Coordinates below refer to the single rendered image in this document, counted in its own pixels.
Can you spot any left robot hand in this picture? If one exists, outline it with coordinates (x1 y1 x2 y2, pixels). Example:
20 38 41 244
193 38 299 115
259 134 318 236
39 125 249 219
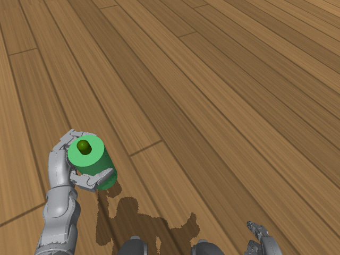
48 129 114 193

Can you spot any right robot hand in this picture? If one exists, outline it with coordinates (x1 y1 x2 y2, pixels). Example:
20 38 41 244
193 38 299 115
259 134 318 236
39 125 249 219
244 221 283 255

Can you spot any left robot arm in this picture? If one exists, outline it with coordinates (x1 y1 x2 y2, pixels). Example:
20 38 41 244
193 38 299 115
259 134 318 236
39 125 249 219
34 185 81 255

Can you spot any bottle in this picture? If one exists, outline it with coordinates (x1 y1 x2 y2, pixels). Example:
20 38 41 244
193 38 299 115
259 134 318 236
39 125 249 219
67 135 117 190

